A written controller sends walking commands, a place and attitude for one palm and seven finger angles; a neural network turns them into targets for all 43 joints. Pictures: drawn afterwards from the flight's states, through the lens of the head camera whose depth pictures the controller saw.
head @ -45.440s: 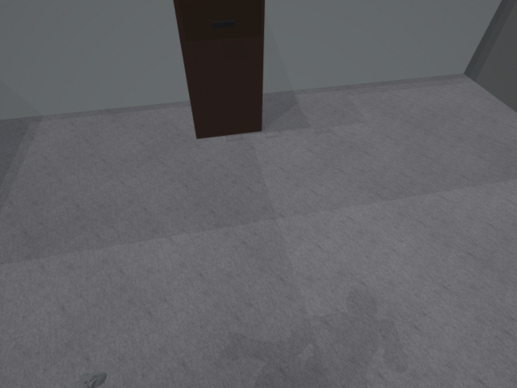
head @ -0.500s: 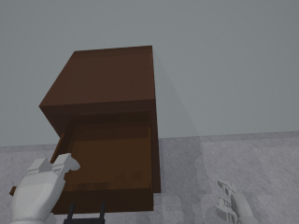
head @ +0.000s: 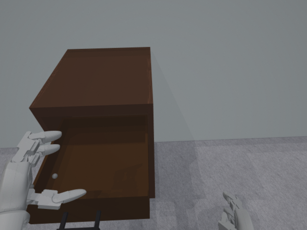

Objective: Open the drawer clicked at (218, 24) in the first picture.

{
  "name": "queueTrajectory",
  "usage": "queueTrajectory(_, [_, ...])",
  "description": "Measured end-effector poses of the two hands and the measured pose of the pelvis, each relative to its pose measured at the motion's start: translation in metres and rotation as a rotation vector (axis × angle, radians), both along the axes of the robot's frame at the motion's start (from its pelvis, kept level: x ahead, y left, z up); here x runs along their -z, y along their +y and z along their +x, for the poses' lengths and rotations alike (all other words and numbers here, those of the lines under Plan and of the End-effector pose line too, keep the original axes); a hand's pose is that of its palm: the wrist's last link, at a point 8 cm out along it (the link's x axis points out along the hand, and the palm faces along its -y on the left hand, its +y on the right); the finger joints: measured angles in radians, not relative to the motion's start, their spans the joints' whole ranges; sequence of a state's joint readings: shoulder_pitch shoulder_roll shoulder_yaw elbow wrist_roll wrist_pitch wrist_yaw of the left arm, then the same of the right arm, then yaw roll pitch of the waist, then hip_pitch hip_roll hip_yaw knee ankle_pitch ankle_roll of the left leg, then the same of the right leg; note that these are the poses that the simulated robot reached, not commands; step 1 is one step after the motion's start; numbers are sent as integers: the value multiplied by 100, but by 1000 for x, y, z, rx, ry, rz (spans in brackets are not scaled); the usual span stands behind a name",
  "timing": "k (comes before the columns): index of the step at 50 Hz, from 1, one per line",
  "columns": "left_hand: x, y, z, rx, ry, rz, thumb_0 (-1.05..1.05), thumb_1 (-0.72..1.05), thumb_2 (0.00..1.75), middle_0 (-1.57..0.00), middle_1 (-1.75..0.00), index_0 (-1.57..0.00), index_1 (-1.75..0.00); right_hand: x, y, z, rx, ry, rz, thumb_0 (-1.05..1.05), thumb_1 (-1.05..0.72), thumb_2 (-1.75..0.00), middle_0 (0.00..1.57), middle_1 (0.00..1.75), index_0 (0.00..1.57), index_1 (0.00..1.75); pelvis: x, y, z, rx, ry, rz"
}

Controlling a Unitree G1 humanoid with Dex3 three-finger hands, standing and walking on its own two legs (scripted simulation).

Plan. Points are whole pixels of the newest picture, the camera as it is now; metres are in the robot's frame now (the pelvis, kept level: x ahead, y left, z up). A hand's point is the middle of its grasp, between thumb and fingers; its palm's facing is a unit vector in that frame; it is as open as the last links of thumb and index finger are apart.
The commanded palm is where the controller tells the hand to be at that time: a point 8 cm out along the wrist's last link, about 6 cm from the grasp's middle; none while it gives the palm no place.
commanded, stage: draw the hand back to the body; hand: left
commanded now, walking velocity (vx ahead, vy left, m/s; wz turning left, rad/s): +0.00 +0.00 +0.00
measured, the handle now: (79, 224) +0.15 +0.23 -0.09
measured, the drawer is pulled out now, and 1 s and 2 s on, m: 0.29 0.29 0.29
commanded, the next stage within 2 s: step back with the hand held close in 0.66 s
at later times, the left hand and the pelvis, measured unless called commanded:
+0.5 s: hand (45, 169) +0.18 +0.23 +0.15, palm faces +0.40 -0.82 -0.41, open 8.3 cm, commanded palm +0.13 +0.27 +0.17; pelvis +0.00 -0.01 +0.00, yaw +0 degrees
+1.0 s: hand (46, 171) +0.18 +0.23 +0.15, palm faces +0.29 -0.81 -0.51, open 7.4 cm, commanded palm +0.11 +0.28 +0.17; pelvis -0.02 +0.00 +0.00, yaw +0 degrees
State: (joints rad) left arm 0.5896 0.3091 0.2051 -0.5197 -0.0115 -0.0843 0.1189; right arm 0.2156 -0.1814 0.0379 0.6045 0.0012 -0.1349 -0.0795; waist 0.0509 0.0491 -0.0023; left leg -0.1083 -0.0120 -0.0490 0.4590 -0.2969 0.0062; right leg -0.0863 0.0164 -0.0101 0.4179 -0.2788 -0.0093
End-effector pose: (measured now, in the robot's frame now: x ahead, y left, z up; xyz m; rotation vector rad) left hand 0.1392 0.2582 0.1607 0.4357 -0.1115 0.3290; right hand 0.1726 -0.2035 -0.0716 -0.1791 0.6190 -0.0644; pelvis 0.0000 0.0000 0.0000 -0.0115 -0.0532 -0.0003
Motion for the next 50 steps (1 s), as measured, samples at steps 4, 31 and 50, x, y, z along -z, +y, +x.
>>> queueTrajectory(4, [-2,3,3,-3,10,8,0,-5,49,-28,-91,-28,-91,2,-6,-1,15,21,-3,2,-91,-90,20,30,20,30,-1,0,-1,4,9,1])
queueTrajectory(31, [-8,9,2,-44,7,11,1,81,86,-22,-35,-22,-35,-3,-12,14,4,9,0,2,-91,-90,20,30,20,30,-5,-6,0,1,11,4])
queueTrajectory(50, [-14,16,6,31,46,114,2,89,89,-21,-30,-21,-30,5,-25,-6,69,121,-30,2,-91,-90,20,30,20,30,-4,4,-17,5,97,-7])
